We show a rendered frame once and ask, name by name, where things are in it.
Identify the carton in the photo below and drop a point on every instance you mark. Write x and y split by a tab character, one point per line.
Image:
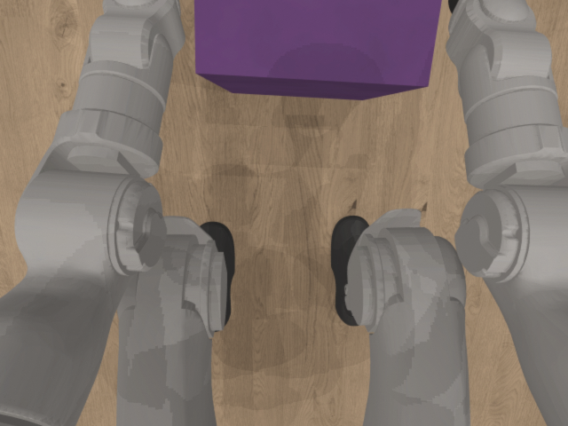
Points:
329	49

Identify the robot left forearm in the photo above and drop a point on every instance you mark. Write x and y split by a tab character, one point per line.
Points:
123	89

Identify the right robot shin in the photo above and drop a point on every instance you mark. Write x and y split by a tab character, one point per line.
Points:
412	218

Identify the left robot upper arm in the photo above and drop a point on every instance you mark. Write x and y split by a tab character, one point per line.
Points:
83	235

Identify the robot right foot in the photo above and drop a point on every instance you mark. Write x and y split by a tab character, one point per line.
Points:
344	237

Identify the robot right forearm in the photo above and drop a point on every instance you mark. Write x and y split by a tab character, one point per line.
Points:
508	94

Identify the right robot upper arm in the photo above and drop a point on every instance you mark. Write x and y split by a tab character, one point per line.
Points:
516	238

